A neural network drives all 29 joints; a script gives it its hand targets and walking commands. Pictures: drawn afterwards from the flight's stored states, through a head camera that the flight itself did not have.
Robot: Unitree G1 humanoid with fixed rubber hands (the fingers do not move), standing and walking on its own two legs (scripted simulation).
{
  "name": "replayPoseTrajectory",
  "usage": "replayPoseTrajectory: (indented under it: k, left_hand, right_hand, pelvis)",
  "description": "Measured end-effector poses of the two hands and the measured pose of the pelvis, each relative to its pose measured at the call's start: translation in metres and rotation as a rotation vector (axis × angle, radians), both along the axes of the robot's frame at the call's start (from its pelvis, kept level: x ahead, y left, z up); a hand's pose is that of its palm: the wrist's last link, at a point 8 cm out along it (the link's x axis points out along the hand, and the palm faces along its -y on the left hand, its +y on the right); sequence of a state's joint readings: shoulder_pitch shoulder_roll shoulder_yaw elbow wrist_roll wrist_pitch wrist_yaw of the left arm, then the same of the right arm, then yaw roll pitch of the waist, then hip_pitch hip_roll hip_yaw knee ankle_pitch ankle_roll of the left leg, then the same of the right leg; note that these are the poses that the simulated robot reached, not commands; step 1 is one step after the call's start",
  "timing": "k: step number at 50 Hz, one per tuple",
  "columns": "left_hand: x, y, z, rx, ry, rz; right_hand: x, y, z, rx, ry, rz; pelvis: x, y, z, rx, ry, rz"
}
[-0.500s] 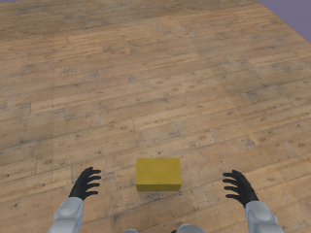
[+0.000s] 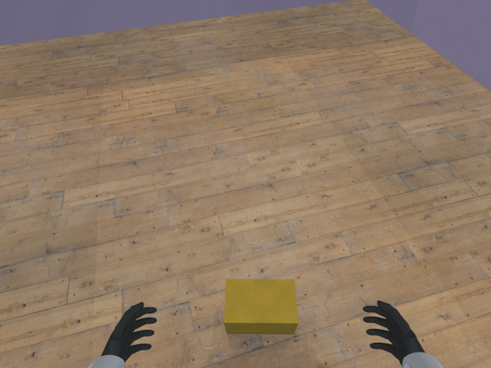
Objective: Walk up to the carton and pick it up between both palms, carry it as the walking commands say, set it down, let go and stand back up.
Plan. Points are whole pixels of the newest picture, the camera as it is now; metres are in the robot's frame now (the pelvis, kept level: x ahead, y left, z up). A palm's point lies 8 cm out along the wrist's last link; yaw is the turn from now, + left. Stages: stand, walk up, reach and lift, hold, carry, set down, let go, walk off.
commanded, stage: let go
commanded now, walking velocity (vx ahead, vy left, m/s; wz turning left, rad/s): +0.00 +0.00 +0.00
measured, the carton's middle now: (260, 306) +0.42 -0.03 -0.69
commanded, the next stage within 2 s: stand in 0.08 s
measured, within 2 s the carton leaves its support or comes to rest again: neither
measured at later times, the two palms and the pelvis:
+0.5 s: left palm out of the picture +0.12 +0.29 -0.07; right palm out of the picture +0.12 -0.29 -0.08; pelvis +0.01 +0.00 +0.00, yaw +0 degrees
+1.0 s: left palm out of the picture +0.04 +0.30 -0.10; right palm out of the picture +0.07 -0.29 -0.10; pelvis -0.03 +0.00 +0.00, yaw +1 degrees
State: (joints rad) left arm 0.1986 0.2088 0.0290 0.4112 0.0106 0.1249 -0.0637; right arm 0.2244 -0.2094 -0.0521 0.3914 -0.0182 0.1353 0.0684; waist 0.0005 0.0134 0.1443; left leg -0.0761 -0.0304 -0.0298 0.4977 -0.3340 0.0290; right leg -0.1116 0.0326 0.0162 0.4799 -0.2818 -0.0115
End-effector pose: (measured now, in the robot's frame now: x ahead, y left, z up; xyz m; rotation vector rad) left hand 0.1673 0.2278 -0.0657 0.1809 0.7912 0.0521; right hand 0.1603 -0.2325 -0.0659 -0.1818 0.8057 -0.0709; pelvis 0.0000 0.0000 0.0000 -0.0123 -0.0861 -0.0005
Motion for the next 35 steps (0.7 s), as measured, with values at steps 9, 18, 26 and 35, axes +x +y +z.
replayPoseTrajectory:
  k: [9, 18, 26, 35]
  left_hand:
    - [-0.007, 0.014, -0.011, 0.076, 0.035, 0.01]
    - [-0.027, 0.058, -0.004, 0.185, 0.021, 0.087]
    - [-0.048, 0.064, -0.007, 0.189, 0.039, 0.104]
    - [-0.085, 0.062, -0.025, 0.165, 0.144, 0.105]
  right_hand:
    - [-0.003, -0.019, -0.012, -0.064, 0.023, -0.03]
    - [-0.023, -0.058, -0.009, -0.151, 0.006, -0.074]
    - [-0.045, -0.06, -0.013, -0.162, 0.036, -0.068]
    - [-0.069, -0.054, -0.021, -0.164, 0.108, -0.041]
  pelvis:
    - [0.014, -0.002, -0.003, 0.003, 0.075, 0.001]
    - [0.017, -0.003, -0.002, 0.005, 0.078, 0.007]
    - [0.005, -0.004, 0.001, 0.005, 0.069, 0.009]
    - [-0.009, -0.002, 0.002, 0.002, 0.063, 0.01]
